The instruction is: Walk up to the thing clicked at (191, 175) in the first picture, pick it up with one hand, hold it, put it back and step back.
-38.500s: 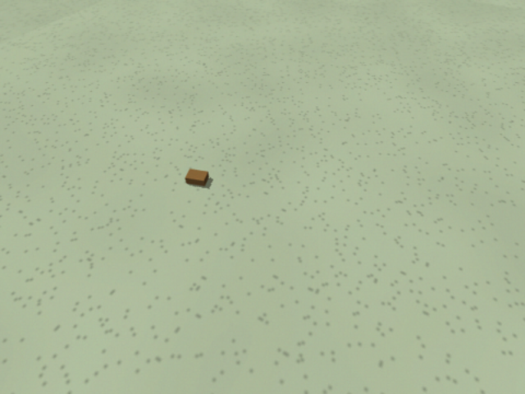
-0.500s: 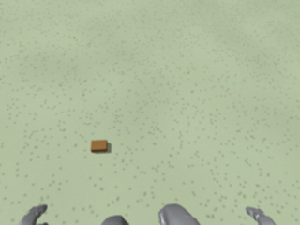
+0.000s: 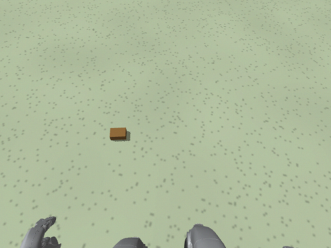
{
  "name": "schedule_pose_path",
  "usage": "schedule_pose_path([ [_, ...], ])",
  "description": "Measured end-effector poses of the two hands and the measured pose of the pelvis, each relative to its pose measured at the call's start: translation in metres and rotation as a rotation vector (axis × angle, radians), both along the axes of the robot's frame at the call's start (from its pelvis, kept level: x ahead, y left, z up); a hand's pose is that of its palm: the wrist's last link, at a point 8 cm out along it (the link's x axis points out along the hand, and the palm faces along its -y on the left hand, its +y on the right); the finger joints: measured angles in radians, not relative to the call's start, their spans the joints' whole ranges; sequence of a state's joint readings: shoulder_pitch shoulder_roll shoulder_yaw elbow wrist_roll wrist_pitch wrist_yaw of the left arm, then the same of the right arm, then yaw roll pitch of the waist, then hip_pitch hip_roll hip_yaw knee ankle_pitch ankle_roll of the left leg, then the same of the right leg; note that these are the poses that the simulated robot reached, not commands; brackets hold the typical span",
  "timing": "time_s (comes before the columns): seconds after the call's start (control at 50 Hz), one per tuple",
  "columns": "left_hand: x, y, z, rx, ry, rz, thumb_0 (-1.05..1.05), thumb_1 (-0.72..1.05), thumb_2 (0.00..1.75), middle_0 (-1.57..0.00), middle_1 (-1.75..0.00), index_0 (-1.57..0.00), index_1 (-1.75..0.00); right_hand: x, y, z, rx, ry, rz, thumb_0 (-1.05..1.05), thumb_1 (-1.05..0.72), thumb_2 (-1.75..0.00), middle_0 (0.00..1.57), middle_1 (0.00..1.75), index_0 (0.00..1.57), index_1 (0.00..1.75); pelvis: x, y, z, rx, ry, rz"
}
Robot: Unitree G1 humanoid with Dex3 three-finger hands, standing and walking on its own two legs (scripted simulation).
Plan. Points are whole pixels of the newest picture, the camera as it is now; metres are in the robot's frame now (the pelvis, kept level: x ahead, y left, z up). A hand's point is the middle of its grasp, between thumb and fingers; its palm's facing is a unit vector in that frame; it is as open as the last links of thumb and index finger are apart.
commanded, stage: step back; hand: left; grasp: from above
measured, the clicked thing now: (118, 133) +0.81 +0.30 -0.73
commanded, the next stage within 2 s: stand in 1.50 s
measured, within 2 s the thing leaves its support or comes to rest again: neither
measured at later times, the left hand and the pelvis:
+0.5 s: hand out of the picture -0.11 +0.23 -0.13, palm faces -0.04 -0.91 -0.41, open 7.4 cm; pelvis -0.17 -0.04 +0.01, yaw -3 degrees
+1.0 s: hand out of the picture -0.13 +0.22 -0.12, palm faces +0.05 -0.93 -0.38, open 7.3 cm; pelvis -0.18 -0.05 +0.02, yaw +1 degrees
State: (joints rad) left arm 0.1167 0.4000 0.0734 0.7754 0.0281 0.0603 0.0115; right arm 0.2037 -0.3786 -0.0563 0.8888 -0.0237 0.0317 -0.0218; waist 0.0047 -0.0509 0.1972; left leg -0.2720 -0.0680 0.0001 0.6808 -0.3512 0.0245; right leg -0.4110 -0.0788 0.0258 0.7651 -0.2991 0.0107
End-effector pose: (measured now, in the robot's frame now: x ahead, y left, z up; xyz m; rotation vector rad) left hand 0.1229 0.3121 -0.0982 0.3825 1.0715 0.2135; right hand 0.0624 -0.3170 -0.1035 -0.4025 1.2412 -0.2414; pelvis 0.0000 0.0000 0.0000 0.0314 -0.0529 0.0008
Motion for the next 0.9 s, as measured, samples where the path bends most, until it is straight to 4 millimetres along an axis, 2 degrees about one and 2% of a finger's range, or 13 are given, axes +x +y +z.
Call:
schedule_pose_path([
  [0.08,-0.019,-0.004,0.0,-0.023,0.003,0.009,0.01,0.91,0.9,-0.2,-0.3,-0.2,-0.3,-0.031,0.008,0.01,0.012,0.003,0.005,0.01,-0.91,-0.9,0.21,0.3,0.2,0.3,-0.028,-0.001,0.008,-0.033,-0.004,-0.001],
  [0.18,-0.059,-0.012,0.001,-0.037,0.029,-0.006,0.01,0.91,0.9,-0.2,-0.3,-0.2,-0.3,-0.051,0.0,0.024,-0.009,-0.061,0.001,0.01,-0.9,-0.9,0.21,0.3,0.21,0.3,-0.062,-0.007,0.014,-0.055,0.011,-0.035],
  [0.26,-0.099,-0.02,-0.003,-0.028,0.074,-0.025,0.01,0.91,0.9,-0.2,-0.3,-0.2,-0.3,-0.064,-0.015,0.026,-0.02,-0.134,0.009,0.01,-0.9,-0.9,0.21,0.3,0.21,0.3,-0.095,-0.017,0.011,-0.054,0.016,-0.068],
  [0.34,-0.146,-0.031,-0.007,-0.006,0.1,-0.03,0.01,0.91,0.9,-0.2,-0.3,-0.2,-0.3,-0.086,-0.04,0.015,-0.017,-0.177,0.004,0.01,-0.9,-0.9,0.21,0.3,0.21,0.3,-0.129,-0.031,-0.001,-0.056,0.016,-0.095],
  [0.44,-0.212,-0.043,0.005,0.002,0.144,0.013,0.01,0.91,0.9,-0.2,-0.3,-0.21,-0.3,-0.13,-0.051,0.01,0.0,-0.141,-0.029,0.01,-0.91,-0.9,0.2,0.3,0.2,0.3,-0.158,-0.04,0.007,-0.02,0.003,-0.079],
  [0.5,-0.236,-0.042,0.012,0.011,0.143,0.039,0.01,0.91,0.9,-0.2,-0.3,-0.21,-0.3,-0.159,-0.052,0.007,0.014,-0.096,-0.025,0.01,-0.91,-0.9,0.2,0.3,0.2,0.3,-0.171,-0.04,0.011,-0.012,0.005,-0.056],
  [0.58,-0.253,-0.033,0.015,0.018,0.097,0.064,0.01,0.9,0.9,-0.21,-0.3,-0.21,-0.3,-0.194,-0.046,0.0,0.028,-0.003,-0.004,0.01,-0.91,-0.9,0.2,0.3,0.2,0.3,-0.183,-0.038,0.009,-0.023,0.006,-0.013],
  [0.68,-0.267,-0.017,0.007,0.009,0.088,0.095,0.01,0.91,0.9,-0.2,-0.3,-0.21,-0.3,-0.216,-0.028,-0.001,0.043,0.027,-0.001,0.01,-0.91,-0.9,0.2,0.3,0.2,0.3,-0.193,-0.03,0.008,0.005,-0.012,0.007],
  [0.78,-0.27,-0.02,0.009,-0.018,0.11,0.091,0.01,0.91,0.9,-0.2,-0.3,-0.2,-0.3,-0.22,-0.019,0.009,0.066,-0.021,-0.004,0.01,-0.91,-0.9,0.21,0.3,0.2,0.3,-0.196,-0.032,0.017,-0.015,-0.007,0.005],
  [0.9,-0.262,-0.037,0.009,-0.017,0.094,0.073,0.01,0.91,0.9,-0.2,-0.3,-0.2,-0.3,-0.206,-0.033,0.005,0.079,-0.054,-0.014,0.01,-0.9,-0.9,0.21,0.3,0.21,0.3,-0.192,-0.046,0.015,-0.04,-0.008,-0.005],
])
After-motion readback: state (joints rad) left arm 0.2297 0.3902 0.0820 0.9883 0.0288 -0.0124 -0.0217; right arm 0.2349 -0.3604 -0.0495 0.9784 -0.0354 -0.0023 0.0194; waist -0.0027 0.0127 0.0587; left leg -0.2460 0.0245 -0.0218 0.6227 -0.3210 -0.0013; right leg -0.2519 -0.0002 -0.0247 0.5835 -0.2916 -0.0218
